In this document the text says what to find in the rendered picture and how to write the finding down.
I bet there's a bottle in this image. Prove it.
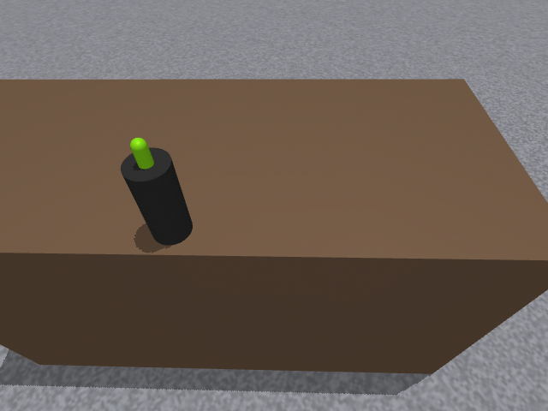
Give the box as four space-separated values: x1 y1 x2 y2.
121 138 193 246

